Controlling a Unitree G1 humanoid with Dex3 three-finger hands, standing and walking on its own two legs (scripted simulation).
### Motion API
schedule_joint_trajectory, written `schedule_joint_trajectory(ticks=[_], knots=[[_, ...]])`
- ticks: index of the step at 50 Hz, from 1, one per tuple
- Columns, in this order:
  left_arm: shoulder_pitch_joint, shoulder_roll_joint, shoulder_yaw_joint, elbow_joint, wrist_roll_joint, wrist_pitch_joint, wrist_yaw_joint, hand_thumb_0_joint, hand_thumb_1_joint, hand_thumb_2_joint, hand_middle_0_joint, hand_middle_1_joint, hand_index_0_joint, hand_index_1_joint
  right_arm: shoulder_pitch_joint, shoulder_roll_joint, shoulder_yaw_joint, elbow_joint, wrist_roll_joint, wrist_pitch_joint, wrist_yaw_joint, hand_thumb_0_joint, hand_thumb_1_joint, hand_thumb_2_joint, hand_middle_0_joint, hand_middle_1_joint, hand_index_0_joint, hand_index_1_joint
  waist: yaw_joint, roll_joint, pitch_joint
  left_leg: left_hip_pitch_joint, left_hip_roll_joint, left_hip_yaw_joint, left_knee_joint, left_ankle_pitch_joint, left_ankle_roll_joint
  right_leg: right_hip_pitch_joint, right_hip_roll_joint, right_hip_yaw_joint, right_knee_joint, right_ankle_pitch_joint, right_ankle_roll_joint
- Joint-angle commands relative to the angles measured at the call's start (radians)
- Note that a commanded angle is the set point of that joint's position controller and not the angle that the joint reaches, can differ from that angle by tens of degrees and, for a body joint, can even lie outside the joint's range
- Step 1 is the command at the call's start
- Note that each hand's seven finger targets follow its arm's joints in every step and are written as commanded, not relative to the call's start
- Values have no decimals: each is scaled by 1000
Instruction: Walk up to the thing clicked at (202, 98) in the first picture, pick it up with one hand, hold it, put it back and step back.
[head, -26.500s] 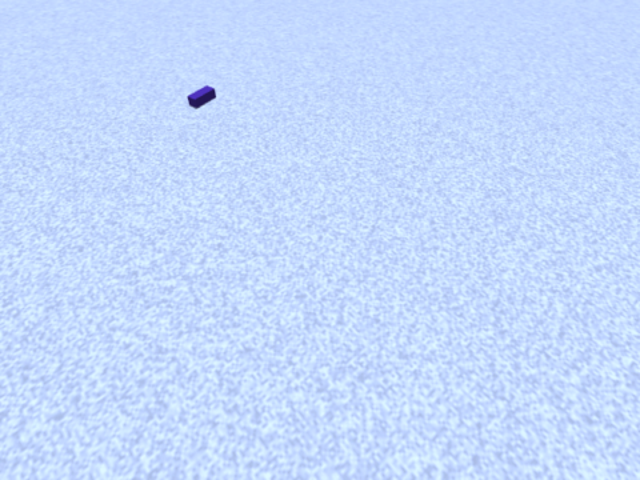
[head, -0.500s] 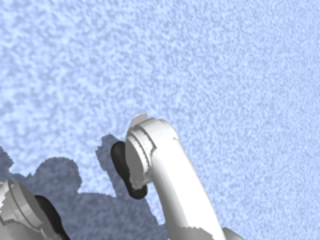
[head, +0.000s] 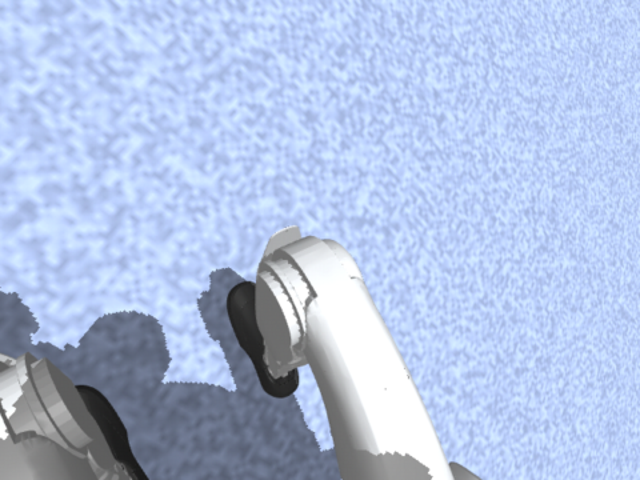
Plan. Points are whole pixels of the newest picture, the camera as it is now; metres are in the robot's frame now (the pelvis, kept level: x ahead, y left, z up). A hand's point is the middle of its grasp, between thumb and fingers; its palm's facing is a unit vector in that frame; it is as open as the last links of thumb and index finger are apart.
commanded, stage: withdraw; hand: left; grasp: from above
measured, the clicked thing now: out of the picture +0.49 +0.32 -0.31
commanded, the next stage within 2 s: home in 0.64 s
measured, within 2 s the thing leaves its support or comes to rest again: neither
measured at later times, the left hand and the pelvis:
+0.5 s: hand out of the picture +0.45 +0.33 -0.10, palm faces -0.50 -0.13 -0.86, open 13.9 cm; pelvis -0.01 -0.01 +0.03, yaw +7 degrees
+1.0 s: hand out of the picture +0.46 +0.30 -0.18, palm faces -0.31 -0.22 -0.92, open 12.1 cm; pelvis +0.01 -0.01 +0.00, yaw +7 degrees
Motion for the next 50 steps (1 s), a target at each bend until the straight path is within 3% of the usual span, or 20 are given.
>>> schedule_joint_trajectory(ticks=[1,4,7,11,12,14,16,17,18,19,26,30,33,36,39,40,41,45,47,50], knots=[[-264,186,-52,-354,50,-4,-19,0,-535,999,-66,-988,-64,-988,218,-306,-130,33,34,18,-3,0,-915,-907,200,300,200,300,29,708,-928,621,18,119,-293,334,-13,485,48,-100,-144,265,-95],[-155,130,-74,-433,77,14,-93,0,-535,998,-66,-983,-63,-985,197,-280,-172,23,74,58,-4,0,-914,-906,200,300,200,300,113,707,-1016,593,1,142,-300,356,-11,468,50,-82,-125,279,-103],[-31,54,-104,-408,109,15,-179,0,-533,1002,-71,-986,-66,-990,219,-257,-209,56,96,108,-16,0,-911,-906,200,300,200,300,141,609,-951,496,-8,164,-304,316,4,422,58,-66,-132,245,-103],[19,-5,-129,-469,135,-42,-313,0,-510,1000,-71,-997,-70,-997,228,-256,-260,27,103,167,-52,0,-902,-902,200,300,200,300,131,463,-842,457,-24,161,-358,237,15,379,45,-49,-189,145,-111],[-32,-90,-188,-525,132,-70,-355,0,-516,1006,-72,-1006,-71,-1007,219,-238,-269,13,107,181,-62,0,-902,-903,200,300,200,300,117,450,-860,480,-23,164,-368,217,16,388,44,-44,-212,126,-111],[-61,-111,-218,-555,152,-124,-428,0,-504,1008,-74,-1009,-74,-1010,230,-238,-291,-6,111,205,-87,0,-898,-901,200,300,200,300,89,375,-828,470,-31,163,-373,181,20,394,38,-36,-242,87,-109],[-98,-151,-270,-590,162,-194,-489,0,-493,1007,-74,-1003,-74,-1003,205,-223,-297,-30,113,225,-119,0,-893,-900,200,300,200,300,89,326,-798,464,-39,166,-375,148,19,369,32,-27,-256,50,-112],[-68,-85,-230,-575,179,-225,-502,0,-488,1007,-75,-1004,-75,-1003,222,-225,-306,-12,110,239,-135,0,-890,-899,201,300,200,300,103,321,-801,471,-37,171,-379,141,18,386,32,-21,-260,40,-110],[-114,-122,-272,-611,187,-259,-520,0,-479,1003,-85,-995,-84,-995,212,-217,-304,-32,110,249,-153,0,-890,-899,200,300,200,300,96,298,-802,481,-42,176,-371,134,19,373,27,-15,-275,29,-110],[-119,-123,-273,-605,206,-290,-531,0,-480,1005,-82,-991,-80,-993,209,-205,-307,-27,108,258,-168,0,-888,-899,200,300,200,300,101,299,-804,480,-42,181,-374,123,18,374,26,-13,-275,16,-110],[-138,12,-236,-581,300,-428,-495,0,-441,982,-102,-973,-104,-970,161,-187,-273,-67,102,308,-250,0,-880,-895,201,300,200,300,152,333,-840,479,-50,203,-384,122,22,376,11,-2,-265,3,-102],[-108,-47,-273,-453,322,-453,-448,0,-407,957,-138,-941,-140,-939,162,-187,-255,-72,99,328,-262,0,-882,-895,200,300,200,300,129,330,-834,469,-44,191,-375,134,25,336,11,-18,-235,31,-97],[-116,-28,-267,-416,342,-471,-398,0,-364,919,-162,-921,-172,-910,167,-191,-243,-71,93,326,-264,0,-879,-891,200,299,200,299,137,335,-833,446,-49,192,-362,136,30,333,7,-23,-220,46,-92],[-126,-27,-259,-358,348,-483,-336,0,-345,890,-179,-900,-192,-885,169,-190,-232,-72,79,316,-258,0,-880,-891,200,299,200,299,116,348,-809,435,-46,191,-338,122,28,320,12,-28,-199,32,-93],[-149,70,-172,-374,369,-488,-246,0,-213,1005,-268,-756,-239,-765,183,-205,-237,-74,67,294,-253,0,-882,-894,199,299,199,299,152,403,-874,452,-53,198,-318,148,24,315,6,-33,-171,58,-93],[-132,35,-180,-350,375,-481,-221,0,-174,979,-260,-706,-233,-730,189,-193,-240,-72,59,283,-247,0,-883,-894,199,299,199,299,140,430,-881,478,-47,197,-322,152,18,317,10,-34,-159,58,-95],[-147,13,-170,-390,368,-474,-197,0,-162,905,-242,-641,-218,-663,204,-196,-249,-64,55,273,-243,0,-886,-895,199,299,199,299,130,445,-924,524,-45,192,-328,173,15,311,8,-45,-150,88,-92],[-90,18,-98,-525,277,-401,-126,0,18,867,-225,-551,-207,-568,213,-202,-296,-59,60,241,-229,0,-889,-896,199,299,199,299,187,558,-1097,641,-41,204,-363,242,7,331,-5,-29,-134,160,-102],[-96,-14,-94,-575,211,-360,-129,0,71,875,-226,-541,-208,-557,223,-195,-314,-47,68,237,-221,0,-889,-896,200,300,199,300,182,548,-1142,646,-37,214,-360,256,15,363,-3,-21,-155,182,-103],[-13,-73,-91,-620,104,-299,-174,0,174,988,-249,-602,-230,-620,240,-172,-342,-26,91,238,-212,0,-887,-896,200,300,199,300,224,525,-1195,657,-40,228,-389,268,23,429,-5,-1,-190,192,-103]])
